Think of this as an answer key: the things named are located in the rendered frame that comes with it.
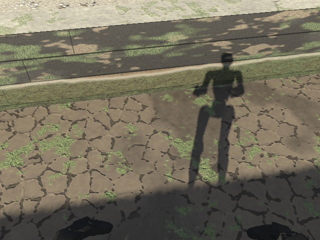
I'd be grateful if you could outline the robot left hand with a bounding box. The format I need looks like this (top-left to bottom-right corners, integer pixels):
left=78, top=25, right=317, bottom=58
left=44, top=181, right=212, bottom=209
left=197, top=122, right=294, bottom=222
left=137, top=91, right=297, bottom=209
left=53, top=216, right=113, bottom=240

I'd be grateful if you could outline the robot right hand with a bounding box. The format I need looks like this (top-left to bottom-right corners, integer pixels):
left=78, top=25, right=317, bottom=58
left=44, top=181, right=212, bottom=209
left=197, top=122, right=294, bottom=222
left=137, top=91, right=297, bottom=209
left=246, top=222, right=309, bottom=240

